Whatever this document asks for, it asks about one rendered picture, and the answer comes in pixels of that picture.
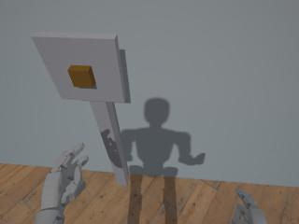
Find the left robot forearm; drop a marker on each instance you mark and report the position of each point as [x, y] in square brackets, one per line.
[50, 216]

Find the robot right hand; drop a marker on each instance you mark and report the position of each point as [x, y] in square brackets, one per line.
[251, 213]

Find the robot left hand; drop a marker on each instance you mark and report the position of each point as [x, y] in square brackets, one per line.
[57, 191]

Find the panel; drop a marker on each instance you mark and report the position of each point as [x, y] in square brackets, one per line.
[59, 51]

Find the button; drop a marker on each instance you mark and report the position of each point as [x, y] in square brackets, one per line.
[81, 76]

